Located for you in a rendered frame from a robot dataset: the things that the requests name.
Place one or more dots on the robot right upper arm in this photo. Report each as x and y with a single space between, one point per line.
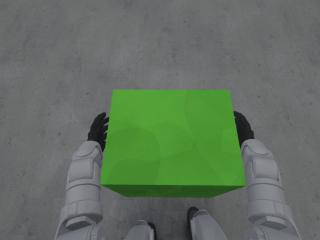
260 232

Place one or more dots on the right robot forearm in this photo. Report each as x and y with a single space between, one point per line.
266 201

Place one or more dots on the carton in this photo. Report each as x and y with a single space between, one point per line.
172 144

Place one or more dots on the robot right shin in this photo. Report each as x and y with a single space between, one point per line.
200 212

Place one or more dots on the robot left upper arm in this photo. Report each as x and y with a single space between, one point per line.
91 232

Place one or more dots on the robot right hand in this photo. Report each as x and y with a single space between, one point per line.
243 128

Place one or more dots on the left robot forearm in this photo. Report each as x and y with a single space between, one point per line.
82 206

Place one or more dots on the right robot foot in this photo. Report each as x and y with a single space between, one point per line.
190 214

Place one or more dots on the robot left hand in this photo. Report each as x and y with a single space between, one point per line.
97 130

